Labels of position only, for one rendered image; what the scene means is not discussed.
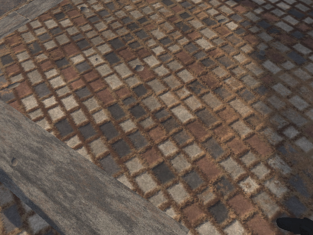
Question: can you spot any right robot hand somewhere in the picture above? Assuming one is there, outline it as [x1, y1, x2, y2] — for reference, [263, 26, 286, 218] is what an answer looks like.
[276, 217, 313, 235]

